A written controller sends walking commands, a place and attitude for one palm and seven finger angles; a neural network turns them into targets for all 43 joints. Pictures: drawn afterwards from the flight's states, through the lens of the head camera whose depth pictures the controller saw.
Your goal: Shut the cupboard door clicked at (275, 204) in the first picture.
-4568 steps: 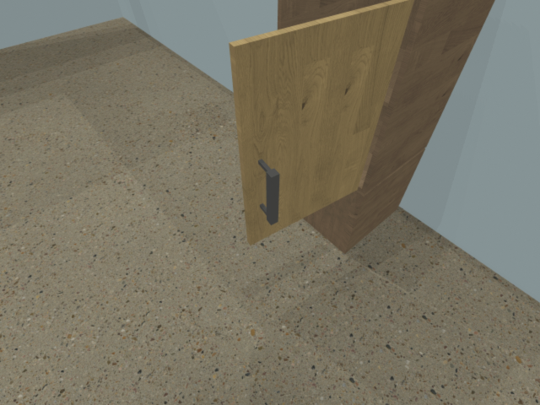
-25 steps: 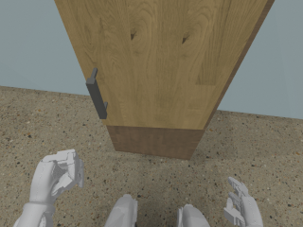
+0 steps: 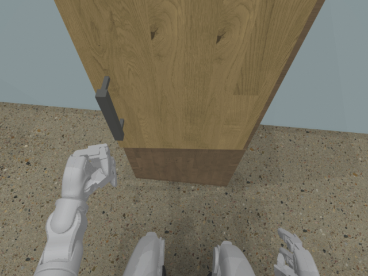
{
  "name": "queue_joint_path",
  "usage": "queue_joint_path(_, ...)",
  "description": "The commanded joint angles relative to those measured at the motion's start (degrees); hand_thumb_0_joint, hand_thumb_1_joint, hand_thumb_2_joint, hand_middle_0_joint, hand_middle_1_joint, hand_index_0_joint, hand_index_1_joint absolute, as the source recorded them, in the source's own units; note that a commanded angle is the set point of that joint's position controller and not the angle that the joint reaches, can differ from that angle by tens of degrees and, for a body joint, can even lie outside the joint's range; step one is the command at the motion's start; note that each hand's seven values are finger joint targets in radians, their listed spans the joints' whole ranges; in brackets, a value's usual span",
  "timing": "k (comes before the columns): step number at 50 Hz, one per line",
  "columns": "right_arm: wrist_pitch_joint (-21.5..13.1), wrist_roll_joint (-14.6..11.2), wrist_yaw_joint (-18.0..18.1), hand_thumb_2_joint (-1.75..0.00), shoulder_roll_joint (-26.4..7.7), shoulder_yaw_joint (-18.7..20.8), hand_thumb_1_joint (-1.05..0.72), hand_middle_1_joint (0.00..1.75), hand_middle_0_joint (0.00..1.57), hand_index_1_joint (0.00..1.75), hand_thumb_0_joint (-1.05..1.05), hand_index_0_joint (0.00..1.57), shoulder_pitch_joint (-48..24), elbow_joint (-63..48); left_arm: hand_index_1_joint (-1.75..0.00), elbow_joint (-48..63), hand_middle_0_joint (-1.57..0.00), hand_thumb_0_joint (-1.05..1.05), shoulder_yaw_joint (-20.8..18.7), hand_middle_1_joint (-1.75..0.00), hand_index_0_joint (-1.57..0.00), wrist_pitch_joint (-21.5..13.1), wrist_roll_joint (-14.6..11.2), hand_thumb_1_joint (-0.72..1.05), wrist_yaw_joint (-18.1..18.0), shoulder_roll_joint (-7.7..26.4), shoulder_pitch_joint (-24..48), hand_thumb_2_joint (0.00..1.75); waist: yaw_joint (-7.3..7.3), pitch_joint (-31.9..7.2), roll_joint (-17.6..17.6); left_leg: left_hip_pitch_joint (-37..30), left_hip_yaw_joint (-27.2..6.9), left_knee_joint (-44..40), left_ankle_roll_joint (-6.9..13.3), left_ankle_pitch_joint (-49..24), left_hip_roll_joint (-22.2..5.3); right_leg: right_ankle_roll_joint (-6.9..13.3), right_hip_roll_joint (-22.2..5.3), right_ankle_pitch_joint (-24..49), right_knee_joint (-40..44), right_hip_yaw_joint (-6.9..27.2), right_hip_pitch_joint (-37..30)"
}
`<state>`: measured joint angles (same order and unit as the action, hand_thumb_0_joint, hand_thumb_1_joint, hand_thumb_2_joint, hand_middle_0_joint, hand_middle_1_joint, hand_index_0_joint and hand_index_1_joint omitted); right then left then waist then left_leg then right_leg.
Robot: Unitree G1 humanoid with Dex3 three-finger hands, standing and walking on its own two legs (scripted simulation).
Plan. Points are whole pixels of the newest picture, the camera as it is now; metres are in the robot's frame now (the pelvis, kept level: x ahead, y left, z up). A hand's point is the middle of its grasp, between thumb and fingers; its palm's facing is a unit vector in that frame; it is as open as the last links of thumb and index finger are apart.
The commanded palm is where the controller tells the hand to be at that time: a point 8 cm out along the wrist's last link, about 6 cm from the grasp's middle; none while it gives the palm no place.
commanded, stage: bring the fist close to the handle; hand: left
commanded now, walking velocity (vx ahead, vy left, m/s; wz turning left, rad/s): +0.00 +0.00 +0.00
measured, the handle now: (113, 111) +0.49 +0.21 +0.02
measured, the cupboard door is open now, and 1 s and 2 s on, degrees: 5 5 0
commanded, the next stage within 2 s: push the door shut along its arc in 0.80 s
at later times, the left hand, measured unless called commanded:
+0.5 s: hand (126, 138) +0.40 +0.16 +0.03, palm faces +0.01 -1.00 -0.03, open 3.1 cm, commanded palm +0.37 +0.21 +0.03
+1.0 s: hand (123, 139) +0.40 +0.16 +0.03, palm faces +0.00 -1.00 -0.03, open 3.1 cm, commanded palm +0.39 +0.21 +0.03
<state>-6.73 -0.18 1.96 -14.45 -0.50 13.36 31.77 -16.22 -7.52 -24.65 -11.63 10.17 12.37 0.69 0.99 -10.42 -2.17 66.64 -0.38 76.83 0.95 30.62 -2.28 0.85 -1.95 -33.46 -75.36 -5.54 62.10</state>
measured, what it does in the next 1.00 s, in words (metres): stands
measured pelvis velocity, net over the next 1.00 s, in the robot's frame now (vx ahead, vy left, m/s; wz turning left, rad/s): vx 0.00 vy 0.00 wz -0.01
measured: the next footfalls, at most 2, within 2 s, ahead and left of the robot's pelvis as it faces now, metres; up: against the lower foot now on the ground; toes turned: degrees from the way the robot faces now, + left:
none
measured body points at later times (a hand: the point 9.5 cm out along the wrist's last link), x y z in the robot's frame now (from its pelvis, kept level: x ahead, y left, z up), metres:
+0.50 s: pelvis +0.00 +0.00 +0.00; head +0.12 +0.00 +0.43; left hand +0.40 +0.21 +0.03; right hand +0.12 -0.26 -0.12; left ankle +0.05 +0.11 -0.61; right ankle +0.03 -0.12 -0.61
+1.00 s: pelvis +0.00 +0.00 +0.00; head +0.12 +0.01 +0.43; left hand +0.40 +0.22 +0.03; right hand +0.12 -0.26 -0.12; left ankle +0.05 +0.11 -0.61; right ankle +0.03 -0.12 -0.61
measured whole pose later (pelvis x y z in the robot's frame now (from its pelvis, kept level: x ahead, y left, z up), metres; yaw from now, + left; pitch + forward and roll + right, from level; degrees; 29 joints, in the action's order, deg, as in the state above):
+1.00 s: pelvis +0.00 +0.00 +0.00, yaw -1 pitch +23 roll -2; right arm -1.6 0.1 1.0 -14.6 0.6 13.2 35.1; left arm -41.8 -13.3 -31.0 -9.3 10.2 14.1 23.3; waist 3.3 -10.1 -1.7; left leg 69.9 0.6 76.8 1.0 30.4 -2.6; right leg 0.8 -1.6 -33.1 -75.9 -4.4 66.2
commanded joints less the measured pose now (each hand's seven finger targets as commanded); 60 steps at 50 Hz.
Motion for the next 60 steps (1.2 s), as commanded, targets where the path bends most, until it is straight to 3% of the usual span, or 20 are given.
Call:
queue_joint_path(1, -2.37, -0.04, 0.49, -0.9, -8.12, 3.57, -0.9, 0.3, 0.2, 0.3, 0.0, 0.2, -0.08, -6.52, -1.5, 8.85, -1.3, 0.0, -3.27, -1.5, -1.3, -4.75, -0.7, 0.9, -1.23, 6.68, 14.94, 0.9, 0.48, -19.53, -0.28, -16.03, -2.61, -11.6, 0.16, -9.18, 1.9, 1.05, 2.59, 10.03, 11.03, 3.12, -7.72)
queue_joint_path(2, -2.29, -0.04, 0.5, -0.9, -8.28, 3.77, -0.9, 0.3, 0.2, 0.3, 0.0, 0.2, 0.35, -6.51, -1.5, 8.07, -1.3, 0.0, -4.77, -1.5, -1.3, -4.86, -0.69, 0.9, -1.42, 8.12, 14.48, 0.9, 0.22, -20.72, -0.01, -16.27, -2.63, -11.39, 0.2, -10.81, 1.83, 1.12, 2.77, 11.44, 10.69, 3.09, -8.53)
queue_joint_path(10, -0.31, 0.12, -0.06, -0.9, -8.34, 3.88, -0.9, 0.3, 0.2, 0.3, 0.0, 0.2, 1.55, -4.56, -1.5, -0.67, -1.3, 0.0, -3.42, -1.5, -1.3, -5.71, 0.63, 0.9, -2.32, 6.4, 25.03, 0.9, 2.03, -19.91, 1.02, -15.93, -2.3, -10.82, 0.11, -11.11, 1.61, 0.66, 2.58, 12.85, 10.66, 3.26, -6.89)
queue_joint_path(12, -0.08, 0.13, 0.04, -0.9, -8.53, 3.82, -0.9, 0.3, 0.2, 0.3, 0.0, 0.2, 2.18, -4.19, -1.5, -2.68, -1.3, 0.0, -5.23, -1.5, -1.3, -6.46, 0.69, 0.9, -2.66, 8.45, 27.46, 0.9, 2.02, -19.89, 1.1, -15.02, -2.37, -10.53, 0.19, -11.26, 1.7, 0.84, 2.78, 12.89, 10.45, 3.4, -7.02)
queue_joint_path(16, 0.53, 0.38, -0.28, -0.9, -8.43, 4.04, -0.9, 0.3, 0.2, 0.3, 0.0, 0.2, 2.53, -3.18, -1.5, -6.43, -1.3, 0.0, -5.01, -1.5, -1.3, -7.77, 1.51, 0.9, -2.7, 7.93, 31.7, 0.9, 2.22, -22.08, -0.42, -15.94, -2.05, -9.93, -0.07, -12.39, 1.57, 0.73, 2.49, 14.38, 9.85, 3.7, -6.4)
queue_joint_path(20, 1.17, 0.46, -0.36, -0.9, -8.6, 4.2, -0.9, 0.3, 0.2, 0.3, 0.0, 0.2, 3.48, -2.11, -1.5, -10.65, -1.3, 0.0, -5.0, -1.5, -1.3, -8.41, 2.07, 0.9, -2.83, 8.04, 37.52, 0.9, 3.51, -22.47, 0.2, -15.98, -2.25, -9.22, 0.0, -13.15, 1.47, 0.58, 2.54, 15.3, 9.47, 3.74, -4.88)
queue_joint_path(23, 1.83, 0.38, -0.65, -0.9, -8.72, 4.27, -0.9, 0.3, 0.2, 0.3, 0.0, 0.2, 3.61, -2.65, -1.5, -12.44, -1.3, 0.0, -8.21, -1.5, -1.3, -8.42, 1.73, 0.9, -2.73, 10.58, 33.99, 0.9, 1.53, -24.74, -0.18, -15.79, -1.8, -9.75, -0.13, -14.14, 1.66, 0.79, 2.69, 16.46, 9.37, 3.98, -7.65)
queue_joint_path(27, 2.67, 0.24, -0.97, -0.9, -8.39, 4.33, -0.9, 0.3, 0.2, 0.3, 0.0, 0.2, 4.19, -3.58, -1.5, -10.79, -1.3, 0.0, -8.75, -1.5, -1.3, -8.61, 1.14, 0.9, -2.22, 10.77, 32.16, 0.9, 1.17, -26.24, 0.24, -15.49, -1.3, -9.84, 0.13, -16.61, 1.81, 0.67, 2.85, 19.87, 9.26, 4.17, -10.63)
queue_joint_path(31, 3.36, 0.17, -0.84, -0.9, -8.37, 4.3, -0.9, 0.3, 0.2, 0.3, 0.0, 0.2, 4.21, -2.6, -1.5, -11.89, -1.3, 0.0, -7.92, -1.5, -1.3, -9.1, 1.25, 0.9, -2.04, 10.14, 35.62, 0.9, 2.79, -22.28, 2.24, -13.52, -1.12, -9.96, 0.31, -12.85, 1.69, 0.24, 2.64, 16.82, 10.61, 4.54, -9.46)
queue_joint_path(33, 3.13, 0.26, -0.5, -0.9, -8.43, 4.4, -0.9, 0.3, 0.2, 0.3, 0.0, 0.2, 4.02, -2.44, -1.5, -11.17, -1.3, 0.0, -8.99, -1.5, -1.3, -10.2, 1.27, 0.9, -1.94, 11.34, 36.14, 0.9, 2.39, -23.77, 1.14, -13.82, -1.06, -9.64, 0.32, -13.15, 1.75, 0.33, 2.57, 17.03, 10.26, 4.82, -9.57)
queue_joint_path(35, 3.02, 0.25, -0.43, -0.9, -8.4, 4.44, -0.9, 0.3, 0.2, 0.3, 0.0, 0.2, 4.11, -1.89, -1.5, -11.02, -1.3, 0.0, -7.46, -1.5, -1.3, -10.87, 1.24, 0.9, -1.51, 10.0, 38.16, 0.9, 3.31, -23.05, 0.8, -14.93, -1.37, -9.56, 0.28, -13.04, 1.55, 0.35, 2.63, 16.61, 10.19, 4.41, -7.79)
queue_joint_path(37, 2.81, 0.29, -0.43, -0.9, -8.53, 4.48, -0.9, 0.3, 0.2, 0.3, 0.0, 0.2, 4.21, -2.21, -1.5, -11.5, -1.3, 0.0, -7.19, -1.5, -1.3, -11.03, 0.94, 0.9, -1.12, 9.74, 36.76, 0.9, 2.89, -23.21, -0.6, -15.44, -1.41, -9.54, 0.32, -13.25, 1.82, 0.57, 2.81, 16.33, 10.22, 4.39, -7.49)
queue_joint_path(39, 3.01, 0.29, -0.38, -0.9, -8.53, 4.37, -0.9, 0.3, 0.2, 0.3, 0.0, 0.2, 4.13, -1.47, -1.5, -13.43, -1.3, 0.0, -6.35, -1.5, -1.3, -10.72, 1.21, 0.9, -0.74, 9.04, 38.17, 0.9, 3.7, -21.89, 0.59, -14.84, -1.57, -9.63, 0.3, -12.33, 1.68, 0.37, 2.64, 15.74, 10.41, 4.29, -6.74)
queue_joint_path(42, 3.02, 0.23, -0.18, -0.9, -8.78, 4.36, -0.9, 0.3, 0.2, 0.3, 0.0, 0.2, 4.28, -1.93, -1.5, -13.65, -1.3, 0.0, -8.63, -1.5, -1.3, -10.44, 0.84, 0.9, -0.48, 11.4, 37.83, 0.9, 2.82, -23.01, -0.08, -14.52, -1.61, -9.55, 0.34, -12.31, 1.81, 0.6, 2.79, 15.39, 10.17, 4.37, -7.32)
queue_joint_path(46, 3.24, 0.09, -0.44, -0.9, -8.7, 4.35, -0.9, 0.3, 0.2, 0.3, 0.0, 0.2, 3.64, -2.13, -1.5, -12.47, -1.3, 0.0, -7.55, -1.5, -1.3, -10.29, 0.98, 0.9, -0.3, 10.66, 37.36, 0.9, 2.5, -24.1, -0.82, -16.64, -1.88, -10.12, 0.01, -13.02, 1.54, 0.66, 2.72, 15.66, 10.08, 4.07, -6.82)
queue_joint_path(49, 3.29, 0.18, -0.11, -0.9, -8.82, 4.21, -0.9, 0.3, 0.2, 0.3, 0.0, 0.2, 4.04, -1.19, -1.5, -14.3, -1.3, 0.0, -7.18, -1.5, -1.3, -10.19, 1.84, 0.9, 0.0, 11.74, 43.55, 0.9, 4.29, -22.67, -1.02, -15.83, -2.22, -9.27, 0.21, -11.83, 1.48, 0.47, 2.76, 14.56, 9.94, 4.2, -4.75)
queue_joint_path(51, 3.38, 0.18, 0.1, -0.9, -8.95, 4.1, -0.9, 0.3, 0.2, 0.3, 0.0, 0.2, 4.26, -0.95, -1.5, -17.46, -1.3, 0.0, -8.28, -1.5, -1.3, -9.9, 1.73, 0.9, 0.69, 12.79, 44.82, 0.9, 4.54, -21.52, 0.69, -14.02, -1.99, -8.95, 0.38, -10.53, 1.61, 0.4, 2.72, 13.55, 10.47, 4.54, -5.3)
queue_joint_path(53, 3.26, 0.21, 0.4, -0.9, -9.17, 3.96, -0.9, 0.3, 0.2, 0.3, 0.0, 0.2, 4.37, -0.62, -1.5, -17.71, -1.3, 0.0, -9.18, -1.5, -1.3, -10.43, 1.86, 0.9, 1.45, 14.93, 48.86, 0.9, 4.47, -23.58, -1.61, -14.97, -2.26, -8.52, 0.32, -11.58, 1.62, 0.65, 2.66, 14.11, 9.69, 4.64, -4.75)
queue_joint_path(57, 2.93, 0.19, 0.19, -0.9, -9.42, 4.06, -0.9, 0.3, 0.2, 0.3, 0.0, 0.2, 5.74, -0.46, -1.5, -19.49, -1.3, 0.0, -6.93, -1.5, -1.3, -10.12, 1.68, 0.9, 3.14, 13.15, 53.03, 0.9, 5.34, -25.19, -4.07, -18.47, -3.4, -8.41, 0.13, -13.97, 1.46, 1.02, 3.01, 14.52, 8.83, 3.59, -1.8)
queue_joint_path(60, 3.18, 0.07, 0.1, -0.9, -9.75, 4.32, -0.9, 0.3, 0.2, 0.3, 0.0, 0.2, 6.33, 0.51, -1.5, -21.97, -1.3, 0.0, -6.16, -1.5, -1.3, -9.7, 2.0, 0.9, 4.05, 12.96, 56.25, 0.9, 6.4, -25.96, -2.78, -19.12, -3.82, -8.22, 0.15, -13.36, 1.19, 0.82, 2.86, 13.88, 9.2, 3.6, -0.75)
